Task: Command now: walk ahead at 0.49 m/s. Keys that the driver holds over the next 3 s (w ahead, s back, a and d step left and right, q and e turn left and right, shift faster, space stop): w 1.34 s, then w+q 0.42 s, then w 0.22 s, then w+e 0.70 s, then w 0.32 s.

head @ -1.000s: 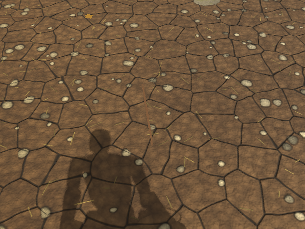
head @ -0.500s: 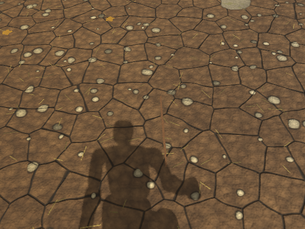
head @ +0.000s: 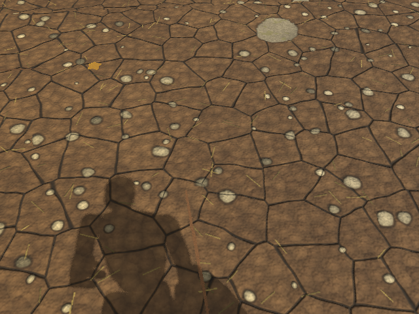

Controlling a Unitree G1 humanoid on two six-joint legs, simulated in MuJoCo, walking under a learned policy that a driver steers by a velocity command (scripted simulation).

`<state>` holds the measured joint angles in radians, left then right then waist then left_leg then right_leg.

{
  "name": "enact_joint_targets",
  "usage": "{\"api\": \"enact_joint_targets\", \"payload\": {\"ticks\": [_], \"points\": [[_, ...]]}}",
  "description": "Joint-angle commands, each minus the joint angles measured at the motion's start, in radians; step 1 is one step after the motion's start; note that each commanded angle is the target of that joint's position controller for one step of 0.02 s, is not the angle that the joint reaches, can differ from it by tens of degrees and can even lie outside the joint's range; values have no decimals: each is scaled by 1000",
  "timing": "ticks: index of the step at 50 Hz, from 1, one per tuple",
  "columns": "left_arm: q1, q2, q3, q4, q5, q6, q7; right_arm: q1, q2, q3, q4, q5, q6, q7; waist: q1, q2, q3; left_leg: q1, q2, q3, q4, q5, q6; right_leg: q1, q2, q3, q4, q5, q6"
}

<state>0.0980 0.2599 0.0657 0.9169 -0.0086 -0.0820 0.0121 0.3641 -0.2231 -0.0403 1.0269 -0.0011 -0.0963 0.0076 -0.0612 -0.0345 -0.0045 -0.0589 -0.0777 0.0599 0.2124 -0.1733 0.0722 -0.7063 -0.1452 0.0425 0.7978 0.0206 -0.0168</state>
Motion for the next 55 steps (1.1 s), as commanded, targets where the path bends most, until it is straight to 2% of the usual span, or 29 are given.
{"api": "enact_joint_targets", "payload": {"ticks": [1,4,7,9,10,11,12,13,14,15,16,17,19,21,24,27,33,36,37,38,39,40,41,42,43,45,47,49,55], "points": [[-92,28,-3,-63,-4,-12,-13,0,-161,-28,-47,10,-11,-15,9,79,79,-76,260,-133,-125,135,129,43,30,-35,-150,115,8],[-173,30,-11,-95,-11,-16,-30,59,-165,-31,-20,16,3,-17,-16,76,102,32,295,-128,-89,154,128,19,46,-37,-229,81,0],[-197,51,-10,-122,-14,-26,-49,71,-179,-42,-8,19,20,-21,0,88,99,135,342,-139,-18,242,112,30,61,-37,-282,-25,-33],[-102,93,8,-104,-14,-31,-52,37,-196,-48,-18,18,30,-22,63,121,34,151,336,-122,98,503,89,197,109,-77,-303,-93,-64],[47,132,31,-58,-12,-32,-48,18,-183,-43,-25,15,36,-21,138,116,-53,117,288,-84,268,644,65,396,144,-105,-318,-86,-91],[248,200,56,-8,-3,-31,-40,17,-151,-27,-47,3,37,-21,209,67,-200,-60,233,-43,541,515,31,714,38,13,-277,-74,-149],[373,293,79,22,9,-22,-36,131,-32,8,-59,-1,16,-9,171,-177,-346,-485,50,-9,944,33,-50,1101,-213,487,-354,-258,-310],[366,216,52,21,3,-20,-38,108,-69,2,-45,14,-12,-3,182,-190,-394,-618,26,-165,1098,-384,-38,1132,-253,711,-492,-330,-325],[272,161,33,7,-4,-23,-37,15,-150,-20,-74,43,-30,1,166,-145,-240,-710,91,-176,1153,-337,-17,1010,-219,558,-501,-332,-268],[179,125,21,-19,-2,-23,-36,-53,-161,-22,-91,48,-36,-3,138,-71,-143,-695,150,-145,1117,-239,-8,851,-180,409,-522,-252,-233],[117,96,12,-27,8,-25,-40,-88,-152,-28,-96,36,-33,-11,107,-20,-74,-654,187,-128,1047,-165,-11,705,-141,311,-558,-175,-216],[88,63,1,-27,17,-29,-44,-78,-140,-35,-92,26,-18,-16,72,-30,-43,-589,219,-133,990,-117,-10,611,-100,234,-592,-127,-195],[102,64,1,-9,17,-33,-47,-42,-89,-31,-84,21,8,-18,44,-48,-28,-526,231,-123,936,-81,-21,529,-76,169,-639,-73,-206],[137,97,8,9,15,-37,-36,-83,-90,-35,-103,15,19,-21,39,-31,3,-571,237,-115,861,-18,-39,514,-72,123,-670,-14,-219],[189,114,10,27,12,-29,-17,-201,-90,-37,-144,6,17,-19,65,-16,32,-650,235,-108,676,137,-63,556,-63,77,-685,33,-208],[231,122,10,40,4,-24,-7,-308,-71,-28,-174,11,10,-8,96,-24,54,-610,201,-75,486,270,-64,566,-35,20,-697,16,-182],[325,136,20,90,-8,0,1,-455,-80,-18,-232,22,-1,24,130,-21,101,-637,170,-71,325,219,-33,751,-106,21,-634,31,-171],[292,158,31,87,-10,15,5,-383,-124,-33,-226,23,-10,34,69,-49,47,-492,126,-38,294,109,7,803,-123,15,-521,271,-142],[268,156,30,81,-9,20,5,-273,-153,-51,-195,20,-10,31,7,-51,-19,-333,89,-6,279,105,28,784,-90,-15,-393,430,-123],[264,128,18,70,-2,24,5,-93,-205,-77,-139,16,-9,24,-65,-26,-134,-68,105,-29,302,128,62,676,-32,-55,-176,419,-92],[356,43,-9,50,11,14,-2,63,-301,-100,-110,-4,-7,16,-57,153,-302,340,357,-392,305,72,190,320,85,-102,213,68,-32],[386,-8,-28,62,3,-12,-10,93,-279,-91,-97,10,0,19,-46,321,-401,486,485,-784,123,-75,285,80,215,-9,464,-572,-2],[303,96,-2,45,-24,-35,-16,34,-212,-67,-105,18,-3,19,-54,239,-295,408,449,-719,92,-153,234,-29,151,80,561,-570,-26],[213,124,4,16,-40,-46,-16,-52,-174,-56,-128,14,-5,16,-35,183,-176,265,417,-571,78,-109,195,-59,97,52,552,-487,-43],[168,118,7,9,-32,-46,-9,-127,-148,-47,-139,4,-8,18,-2,101,-92,105,381,-458,43,-17,176,-23,49,27,486,-398,-43],[189,90,16,16,-13,-21,0,-180,-101,-32,-139,-12,-16,24,59,112,-42,-70,323,-338,-16,74,152,96,0,33,384,-316,-42],[207,51,13,21,-11,1,2,-156,-114,-35,-122,-6,-19,22,78,110,-20,-126,309,-279,-61,115,165,119,-10,22,319,-289,-31],[144,57,17,-4,-3,8,5,-123,-149,-43,-108,-5,-20,9,74,90,12,-125,309,-242,-91,160,174,56,-17,16,226,-206,-10],[-63,32,7,-64,-1,-2,-12,-32,-162,-42,-74,7,-7,-14,19,90,55,-81,257,-121,-109,195,125,50,27,-31,-123,87,10]]}}
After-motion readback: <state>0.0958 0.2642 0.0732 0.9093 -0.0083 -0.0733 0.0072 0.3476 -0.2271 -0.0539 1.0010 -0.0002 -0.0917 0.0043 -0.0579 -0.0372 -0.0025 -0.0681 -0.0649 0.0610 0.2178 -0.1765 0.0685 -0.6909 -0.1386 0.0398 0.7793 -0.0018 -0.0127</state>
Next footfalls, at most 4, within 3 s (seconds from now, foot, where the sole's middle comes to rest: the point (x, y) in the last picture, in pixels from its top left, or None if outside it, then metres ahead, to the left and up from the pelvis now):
0.22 right None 0.32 -0.15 -0.78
0.76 left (180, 280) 0.64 0.08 -0.78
1.32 right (240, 200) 0.95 -0.15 -0.78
1.88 left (170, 150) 1.22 0.12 -0.78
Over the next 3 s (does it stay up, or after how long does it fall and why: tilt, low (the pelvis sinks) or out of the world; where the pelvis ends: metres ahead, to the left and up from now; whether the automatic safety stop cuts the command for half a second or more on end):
stays up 1.75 0.07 -0.02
